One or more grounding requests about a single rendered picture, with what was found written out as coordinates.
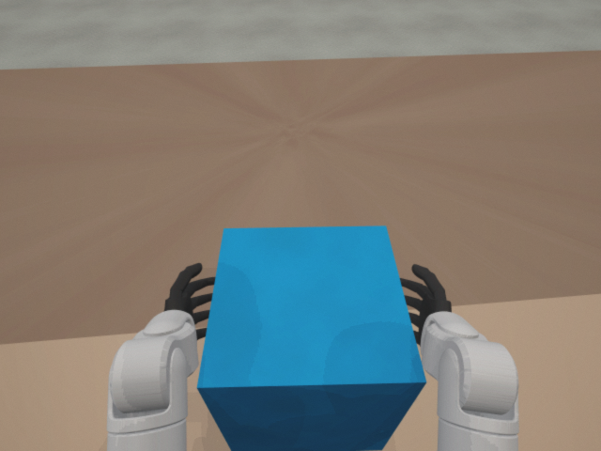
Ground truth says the carton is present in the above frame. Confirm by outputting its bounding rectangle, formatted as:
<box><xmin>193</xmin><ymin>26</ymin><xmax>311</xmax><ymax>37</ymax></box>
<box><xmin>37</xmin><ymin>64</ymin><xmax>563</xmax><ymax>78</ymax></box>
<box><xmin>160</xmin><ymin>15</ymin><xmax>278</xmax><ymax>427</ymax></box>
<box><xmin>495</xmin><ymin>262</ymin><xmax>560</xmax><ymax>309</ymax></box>
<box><xmin>197</xmin><ymin>225</ymin><xmax>426</xmax><ymax>451</ymax></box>

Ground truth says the left robot hand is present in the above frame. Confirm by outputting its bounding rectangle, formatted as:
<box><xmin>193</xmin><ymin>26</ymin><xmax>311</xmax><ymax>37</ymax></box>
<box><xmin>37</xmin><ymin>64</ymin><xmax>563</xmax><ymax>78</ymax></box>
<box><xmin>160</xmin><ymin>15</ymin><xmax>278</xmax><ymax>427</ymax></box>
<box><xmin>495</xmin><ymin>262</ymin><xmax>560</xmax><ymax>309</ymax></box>
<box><xmin>163</xmin><ymin>263</ymin><xmax>215</xmax><ymax>340</ymax></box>

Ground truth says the robot right forearm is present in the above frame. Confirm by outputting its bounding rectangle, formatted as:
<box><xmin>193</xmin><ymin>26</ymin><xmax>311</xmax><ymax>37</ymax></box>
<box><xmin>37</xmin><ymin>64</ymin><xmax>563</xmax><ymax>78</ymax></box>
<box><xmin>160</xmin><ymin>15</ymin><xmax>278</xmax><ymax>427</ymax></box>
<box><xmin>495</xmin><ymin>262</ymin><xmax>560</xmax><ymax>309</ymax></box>
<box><xmin>421</xmin><ymin>311</ymin><xmax>519</xmax><ymax>451</ymax></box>

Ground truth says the right robot hand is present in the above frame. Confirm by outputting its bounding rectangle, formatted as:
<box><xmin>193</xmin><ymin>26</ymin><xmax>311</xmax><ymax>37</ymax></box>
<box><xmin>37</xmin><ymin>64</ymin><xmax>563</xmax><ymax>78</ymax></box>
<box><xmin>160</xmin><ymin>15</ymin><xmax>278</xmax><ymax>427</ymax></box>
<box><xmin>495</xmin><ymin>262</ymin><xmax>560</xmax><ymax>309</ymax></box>
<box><xmin>400</xmin><ymin>264</ymin><xmax>452</xmax><ymax>346</ymax></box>

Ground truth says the robot left forearm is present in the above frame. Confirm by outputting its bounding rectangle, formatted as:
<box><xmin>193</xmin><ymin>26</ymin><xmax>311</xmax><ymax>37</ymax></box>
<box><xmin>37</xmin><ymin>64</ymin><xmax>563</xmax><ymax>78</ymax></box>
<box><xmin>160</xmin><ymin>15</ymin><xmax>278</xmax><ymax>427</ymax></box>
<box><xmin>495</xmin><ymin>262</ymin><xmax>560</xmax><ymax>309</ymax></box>
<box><xmin>107</xmin><ymin>310</ymin><xmax>199</xmax><ymax>451</ymax></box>

